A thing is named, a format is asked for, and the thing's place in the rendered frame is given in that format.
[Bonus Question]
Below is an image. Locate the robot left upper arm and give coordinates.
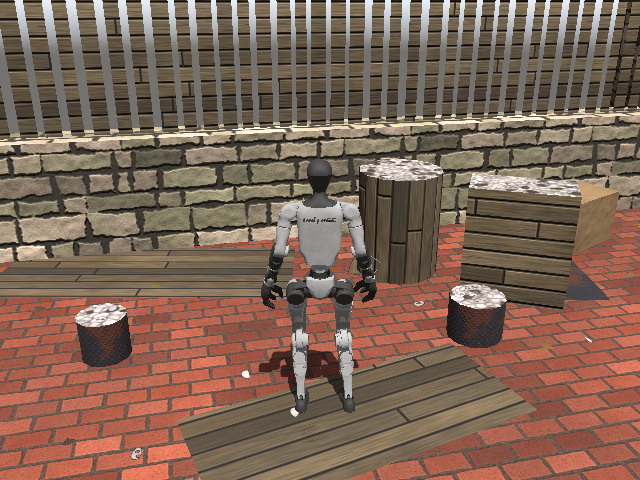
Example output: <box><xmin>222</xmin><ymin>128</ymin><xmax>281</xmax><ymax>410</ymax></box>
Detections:
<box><xmin>273</xmin><ymin>202</ymin><xmax>299</xmax><ymax>258</ymax></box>

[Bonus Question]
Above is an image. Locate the robot right upper arm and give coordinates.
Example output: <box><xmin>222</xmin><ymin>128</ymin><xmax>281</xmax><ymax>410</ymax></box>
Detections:
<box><xmin>340</xmin><ymin>202</ymin><xmax>367</xmax><ymax>258</ymax></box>

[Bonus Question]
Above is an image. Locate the robot right hand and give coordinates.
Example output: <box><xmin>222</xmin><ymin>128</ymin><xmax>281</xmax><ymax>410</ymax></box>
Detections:
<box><xmin>354</xmin><ymin>280</ymin><xmax>377</xmax><ymax>303</ymax></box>

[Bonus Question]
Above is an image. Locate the right robot forearm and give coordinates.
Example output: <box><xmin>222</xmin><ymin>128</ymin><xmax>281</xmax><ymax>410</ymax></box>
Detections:
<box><xmin>356</xmin><ymin>242</ymin><xmax>375</xmax><ymax>283</ymax></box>

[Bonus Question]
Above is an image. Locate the right robot thigh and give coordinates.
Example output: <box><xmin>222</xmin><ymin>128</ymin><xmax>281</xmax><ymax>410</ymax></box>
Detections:
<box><xmin>334</xmin><ymin>279</ymin><xmax>354</xmax><ymax>350</ymax></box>

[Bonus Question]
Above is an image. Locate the right robot foot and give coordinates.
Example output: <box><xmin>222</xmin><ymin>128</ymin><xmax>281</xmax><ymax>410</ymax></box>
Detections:
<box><xmin>338</xmin><ymin>387</ymin><xmax>355</xmax><ymax>413</ymax></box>

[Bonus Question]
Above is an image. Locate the robot left hand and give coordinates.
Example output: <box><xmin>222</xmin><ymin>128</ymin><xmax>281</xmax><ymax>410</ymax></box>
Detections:
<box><xmin>261</xmin><ymin>282</ymin><xmax>283</xmax><ymax>309</ymax></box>

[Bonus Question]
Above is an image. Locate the left robot forearm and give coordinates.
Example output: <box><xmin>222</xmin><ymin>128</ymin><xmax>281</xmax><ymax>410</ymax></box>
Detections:
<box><xmin>263</xmin><ymin>243</ymin><xmax>283</xmax><ymax>287</ymax></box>

